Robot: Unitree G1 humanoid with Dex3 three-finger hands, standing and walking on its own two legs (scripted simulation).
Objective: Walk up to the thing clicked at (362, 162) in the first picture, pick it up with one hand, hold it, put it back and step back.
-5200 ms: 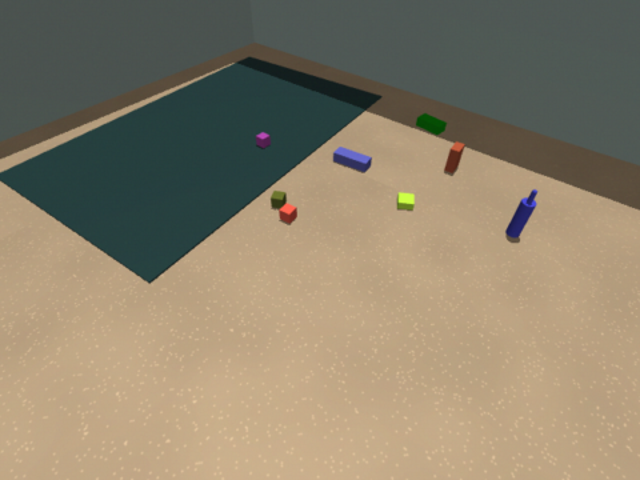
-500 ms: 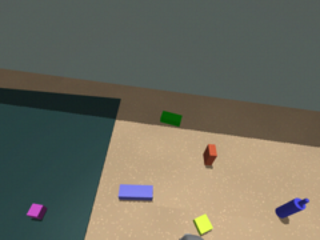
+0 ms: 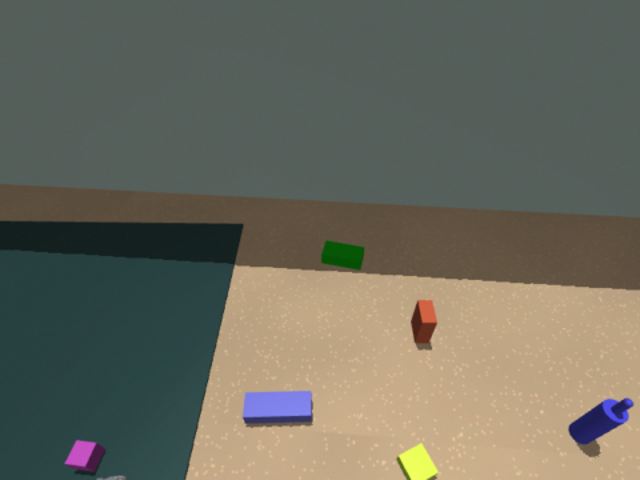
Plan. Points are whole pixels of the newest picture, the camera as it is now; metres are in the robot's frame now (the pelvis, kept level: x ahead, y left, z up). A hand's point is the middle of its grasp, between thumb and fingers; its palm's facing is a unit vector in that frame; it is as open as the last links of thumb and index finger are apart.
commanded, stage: walk up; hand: left
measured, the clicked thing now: (278, 407) +0.49 +0.14 -0.73
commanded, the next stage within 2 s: stand in 1.32 s
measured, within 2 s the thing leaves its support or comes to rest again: neither
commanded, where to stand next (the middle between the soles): +0.11 -0.02 m, yaw +1 degrees
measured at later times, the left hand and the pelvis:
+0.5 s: hand out of the picture +0.11 +0.26 -0.14, palm faces +0.00 -0.95 -0.31, open 7.4 cm; pelvis +0.02 +0.01 +0.02, yaw +0 degrees
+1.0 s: hand out of the picture +0.11 +0.26 -0.13, palm faces +0.01 -0.95 -0.31, open 7.4 cm; pelvis +0.02 +0.01 +0.02, yaw +0 degrees
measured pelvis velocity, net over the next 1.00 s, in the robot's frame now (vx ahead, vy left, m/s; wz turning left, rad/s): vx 0.02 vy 0.01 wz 0.01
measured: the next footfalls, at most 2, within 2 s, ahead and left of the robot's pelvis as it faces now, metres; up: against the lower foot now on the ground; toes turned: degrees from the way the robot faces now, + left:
none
